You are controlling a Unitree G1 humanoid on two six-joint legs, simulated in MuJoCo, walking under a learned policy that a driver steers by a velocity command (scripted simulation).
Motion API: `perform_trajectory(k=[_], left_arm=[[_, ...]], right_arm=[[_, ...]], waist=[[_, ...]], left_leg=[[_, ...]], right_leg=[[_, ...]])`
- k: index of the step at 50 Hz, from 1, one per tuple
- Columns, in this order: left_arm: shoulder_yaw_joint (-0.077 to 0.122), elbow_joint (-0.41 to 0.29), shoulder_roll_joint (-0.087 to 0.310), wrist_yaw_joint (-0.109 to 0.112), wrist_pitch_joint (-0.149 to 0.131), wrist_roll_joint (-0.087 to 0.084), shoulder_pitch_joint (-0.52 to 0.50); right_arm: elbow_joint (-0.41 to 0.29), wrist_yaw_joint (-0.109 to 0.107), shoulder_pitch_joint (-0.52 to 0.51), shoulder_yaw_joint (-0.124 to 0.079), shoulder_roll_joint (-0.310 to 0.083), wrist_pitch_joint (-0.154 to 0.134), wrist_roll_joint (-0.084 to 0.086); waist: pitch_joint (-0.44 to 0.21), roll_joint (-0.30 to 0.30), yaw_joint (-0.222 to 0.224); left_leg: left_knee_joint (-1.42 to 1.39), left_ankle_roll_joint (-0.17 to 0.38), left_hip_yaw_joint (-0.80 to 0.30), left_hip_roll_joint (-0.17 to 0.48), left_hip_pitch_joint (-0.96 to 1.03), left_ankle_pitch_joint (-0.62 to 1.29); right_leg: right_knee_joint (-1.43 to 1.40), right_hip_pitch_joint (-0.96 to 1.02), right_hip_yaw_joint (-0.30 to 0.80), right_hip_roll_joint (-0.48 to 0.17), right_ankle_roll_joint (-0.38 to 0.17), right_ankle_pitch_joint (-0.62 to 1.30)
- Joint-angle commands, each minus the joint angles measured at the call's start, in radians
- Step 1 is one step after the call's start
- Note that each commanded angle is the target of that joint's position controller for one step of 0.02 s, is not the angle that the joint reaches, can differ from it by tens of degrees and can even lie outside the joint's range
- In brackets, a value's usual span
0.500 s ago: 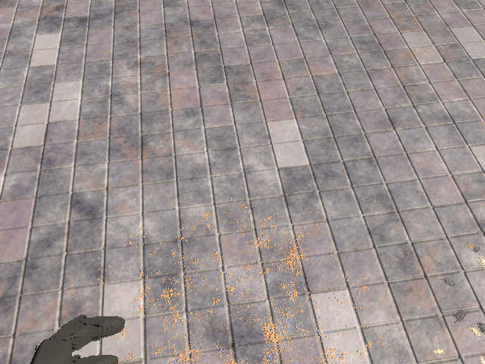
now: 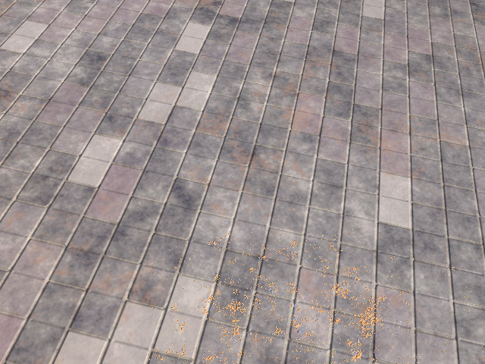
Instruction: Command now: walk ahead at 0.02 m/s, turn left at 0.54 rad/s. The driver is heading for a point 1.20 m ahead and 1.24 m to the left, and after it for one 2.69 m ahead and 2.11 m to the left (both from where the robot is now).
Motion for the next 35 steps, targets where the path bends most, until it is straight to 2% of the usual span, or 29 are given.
perform_trajectory(k=[1, 3, 8, 12, 15, 17, 18, 19, 20, 21, 22, 23, 24, 25, 26, 27, 29, 31, 35], left_arm=[[0.035, -0.060, 0.105, 0.018, -0.010, 0.009, -0.029], [0.034, -0.055, 0.089, 0.014, -0.020, 0.001, -0.014], [0.016, -0.065, 0.055, 0.003, -0.033, -0.008, -0.058], [0.015, -0.061, 0.071, -0.013, -0.044, -0.015, -0.050], [0.017, -0.057, 0.084, -0.026, -0.057, -0.019, -0.024], [0.020, -0.043, 0.088, -0.036, -0.067, -0.020, 0.029], [0.026, -0.030, 0.101, -0.038, -0.070, -0.016, 0.066], [0.040, -0.029, 0.158, -0.033, -0.066, -0.001, 0.093], [0.053, -0.035, 0.242, -0.026, -0.053, 0.018, 0.057], [0.041, -0.054, 0.186, -0.027, -0.056, 0.035, 0.047], [0.024, -0.073, 0.136, -0.022, -0.058, 0.029, 0.000], [0.018, -0.075, 0.111, -0.017, -0.055, 0.013, -0.026], [0.012, -0.073, 0.095, -0.010, -0.053, -0.005, -0.021], [0.009, -0.067, 0.097, -0.003, -0.052, -0.013, 0.000], [0.010, -0.062, 0.107, 0.002, -0.051, -0.012, 0.030], [0.012, -0.058, 0.117, 0.006, -0.052, -0.008, 0.063], [0.017, -0.051, 0.136, 0.007, -0.060, -0.003, 0.118], [0.023, -0.048, 0.155, 0.002, -0.070, -0.007, 0.136], [0.035, -0.048, 0.188, -0.021, -0.086, -0.016, 0.131]], right_arm=[[-0.088, -0.018, -0.071, -0.039, -0.167, -0.031, 0.023], [-0.094, -0.028, -0.052, -0.031, -0.149, -0.028, 0.018], [-0.101, -0.043, -0.017, -0.046, -0.178, -0.014, 0.026], [-0.117, -0.034, -0.037, -0.053, -0.193, -0.001, 0.023], [-0.129, -0.027, -0.063, -0.054, -0.190, 0.007, 0.031], [-0.139, -0.029, -0.098, -0.052, -0.184, 0.014, 0.043], [-0.146, -0.033, -0.108, -0.048, -0.173, 0.018, 0.048], [-0.150, -0.034, -0.078, -0.037, -0.131, 0.018, 0.040], [-0.170, -0.030, -0.027, -0.029, -0.093, 0.011, 0.041], [-0.156, -0.029, -0.020, -0.055, -0.185, 0.001, 0.023], [-0.135, -0.025, -0.006, -0.076, -0.232, 0.002, 0.031], [-0.116, -0.024, 0.006, -0.077, -0.217, 0.010, 0.033], [-0.113, -0.024, -0.004, -0.070, -0.188, 0.019, 0.031], [-0.123, -0.017, -0.022, -0.060, -0.159, 0.021, 0.033], [-0.137, -0.010, -0.051, -0.052, -0.142, 0.017, 0.039], [-0.154, -0.005, -0.086, -0.047, -0.132, 0.010, 0.045], [-0.178, 0.000, -0.136, -0.039, -0.119, -0.003, 0.042], [-0.191, 0.006, -0.146, -0.031, -0.102, -0.015, 0.037], [-0.205, 0.025, -0.146, -0.015, -0.077, -0.029, 0.038]], waist=[[-0.092, 0.168, 0.027], [-0.133, 0.155, 0.030], [-0.135, 0.166, -0.003], [-0.121, 0.189, -0.009], [-0.131, 0.198, -0.003], [-0.141, 0.193, 0.034], [-0.145, 0.177, 0.052], [-0.172, 0.066, 0.037], [-0.133, -0.221, -0.029], [-0.129, -0.200, 0.003], [-0.111, -0.123, -0.014], [-0.102, -0.093, -0.024], [-0.081, -0.103, -0.005], [-0.058, -0.123, 0.015], [-0.041, -0.135, 0.037], [-0.034, -0.139, 0.062], [-0.037, -0.124, 0.100], [-0.038, -0.117, 0.107], [-0.003, -0.116, 0.097]], left_leg=[[-0.278, 0.155, -0.323, 0.229, 0.155, 0.305], [-0.263, 0.156, -0.300, 0.203, 0.190, 0.375], [-0.239, 0.164, -0.343, 0.185, 0.253, 0.327], [-0.228, 0.181, -0.413, 0.176, 0.184, 0.312], [-0.197, 0.176, -0.478, 0.164, 0.195, 0.387], [-0.155, 0.141, -0.492, 0.129, 0.186, 0.400], [-0.125, 0.103, -0.474, 0.094, 0.140, 0.328], [-0.004, 0.049, -0.403, 0.028, 0.027, 0.114], [0.172, -0.017, -0.200, -0.150, -0.197, -0.280], [0.416, -0.069, -0.173, -0.105, -0.245, -0.381], [0.527, -0.085, -0.173, -0.072, -0.240, -0.314], [0.557, -0.098, -0.150, -0.050, -0.260, -0.230], [0.575, -0.109, -0.136, -0.036, -0.312, -0.154], [0.579, -0.117, -0.117, -0.022, -0.350, -0.109], [0.554, -0.121, -0.083, -0.011, -0.370, -0.081], [0.516, -0.125, -0.062, -0.002, -0.391, -0.067], [0.437, -0.130, -0.049, 0.022, -0.414, -0.056], [0.357, -0.126, -0.037, 0.046, -0.394, -0.042], [0.194, -0.088, 0.017, 0.069, -0.253, -0.021]], right_leg=[[0.147, -0.155, 0.095, 0.002, 0.004, 0.078], [0.136, -0.126, 0.097, 0.022, 0.015, 0.131], [-0.128, -0.089, 0.117, 0.040, 0.045, 0.156], [-0.258, 0.030, 0.120, 0.062, 0.044, 0.120], [-0.366, 0.098, 0.123, 0.074, 0.029, 0.110], [-0.541, 0.198, 0.110, 0.076, 0.008, 0.212], [-0.649, 0.294, 0.109, 0.048, -0.010, 0.336], [-0.675, 0.425, 0.227, -0.105, -0.066, 0.412], [-0.685, 0.485, 0.459, -0.295, -0.215, 0.640], [-0.695, 0.429, 0.538, -0.400, -0.332, 0.688], [-0.684, 0.398, 0.443, -0.355, -0.316, 0.661], [-0.692, 0.403, 0.352, -0.279, -0.260, 0.485], [-0.717, 0.424, 0.309, -0.236, -0.228, 0.296], [-0.746, 0.431, 0.290, -0.222, -0.222, 0.192], [-0.778, 0.438, 0.271, -0.212, -0.220, 0.115], [-0.798, 0.464, 0.264, -0.216, -0.223, 0.075], [-0.818, 0.524, 0.257, -0.242, -0.232, 0.057], [-0.831, 0.538, 0.228, -0.261, -0.234, 0.072], [-0.851, 0.438, 0.116, -0.264, -0.221, 0.117]])
Keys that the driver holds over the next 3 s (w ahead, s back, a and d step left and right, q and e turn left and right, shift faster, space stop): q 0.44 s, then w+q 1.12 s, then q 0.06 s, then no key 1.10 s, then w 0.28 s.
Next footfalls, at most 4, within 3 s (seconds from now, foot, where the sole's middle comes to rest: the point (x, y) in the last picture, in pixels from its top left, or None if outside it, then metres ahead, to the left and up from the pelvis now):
0.38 right None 0.10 -0.13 -0.77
0.84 left None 0.08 0.18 -0.77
1.32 right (134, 359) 0.48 0.24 -0.77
1.80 left None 0.41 0.61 -0.77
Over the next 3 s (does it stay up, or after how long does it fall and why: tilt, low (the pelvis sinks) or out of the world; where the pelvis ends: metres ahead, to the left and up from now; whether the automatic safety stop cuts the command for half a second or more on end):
stays up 0.51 0.56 0.00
